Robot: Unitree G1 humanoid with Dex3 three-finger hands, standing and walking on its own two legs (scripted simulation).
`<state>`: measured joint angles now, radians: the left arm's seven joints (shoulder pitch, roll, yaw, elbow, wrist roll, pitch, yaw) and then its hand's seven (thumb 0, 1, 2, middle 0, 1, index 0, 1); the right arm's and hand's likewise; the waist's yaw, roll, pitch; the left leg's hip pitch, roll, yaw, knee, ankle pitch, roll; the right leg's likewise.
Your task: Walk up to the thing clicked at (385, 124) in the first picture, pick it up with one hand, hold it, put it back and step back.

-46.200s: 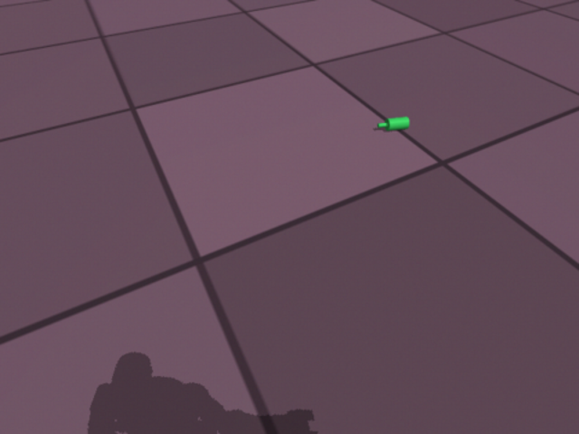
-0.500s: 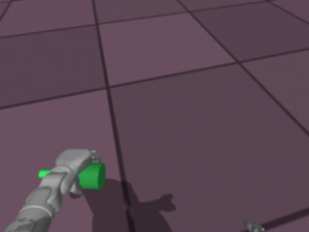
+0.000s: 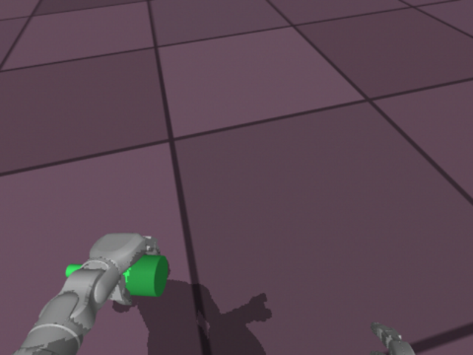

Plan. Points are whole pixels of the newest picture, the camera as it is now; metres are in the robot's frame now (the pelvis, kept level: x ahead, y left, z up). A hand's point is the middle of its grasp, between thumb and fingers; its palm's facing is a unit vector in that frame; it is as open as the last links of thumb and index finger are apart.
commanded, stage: hold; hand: left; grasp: from above
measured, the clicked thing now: (115, 273) +0.30 +0.25 -0.06
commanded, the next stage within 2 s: crouch in 1.10 s
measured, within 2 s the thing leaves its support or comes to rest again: neither
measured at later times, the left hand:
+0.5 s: hand (123, 272) +0.29 +0.21 -0.02, palm faces -0.47 -0.01 -0.88, open 10.2 cm
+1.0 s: hand (125, 268) +0.29 +0.21 -0.02, palm faces -0.49 -0.01 -0.87, open 10.2 cm
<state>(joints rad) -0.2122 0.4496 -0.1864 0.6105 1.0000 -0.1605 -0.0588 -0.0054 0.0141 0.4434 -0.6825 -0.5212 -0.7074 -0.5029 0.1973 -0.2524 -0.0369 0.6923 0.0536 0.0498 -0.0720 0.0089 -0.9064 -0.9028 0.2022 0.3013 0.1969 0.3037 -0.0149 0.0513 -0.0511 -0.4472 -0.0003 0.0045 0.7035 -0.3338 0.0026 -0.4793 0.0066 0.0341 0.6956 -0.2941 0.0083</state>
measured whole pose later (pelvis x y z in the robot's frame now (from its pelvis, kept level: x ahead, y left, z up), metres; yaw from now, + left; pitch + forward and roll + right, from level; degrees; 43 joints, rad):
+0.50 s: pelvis +0.00 +0.00 +0.01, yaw +0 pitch +2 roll +0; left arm -0.19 0.45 -0.20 0.55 0.98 -0.15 -0.09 -0.01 0.00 0.47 -0.65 -0.60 -0.67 -0.58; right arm 0.18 -0.25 -0.03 0.69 0.06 0.04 -0.09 0.01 -0.92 -0.91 0.20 0.30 0.20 0.30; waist 0.00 0.05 -0.03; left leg -0.36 0.00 0.01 0.62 -0.30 0.00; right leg -0.40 0.00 0.04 0.62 -0.26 0.01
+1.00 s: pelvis +0.01 +0.00 +0.02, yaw +0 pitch +2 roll +0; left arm -0.19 0.45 -0.20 0.56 0.99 -0.16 -0.10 -0.01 -0.02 0.52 -0.64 -0.62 -0.66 -0.60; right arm 0.17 -0.25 -0.03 0.69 0.06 0.06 -0.09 0.01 -0.92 -0.91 0.20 0.30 0.20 0.30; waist 0.00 0.05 -0.01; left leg -0.30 0.00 0.01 0.55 -0.28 0.00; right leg -0.34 0.00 0.04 0.56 -0.25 0.01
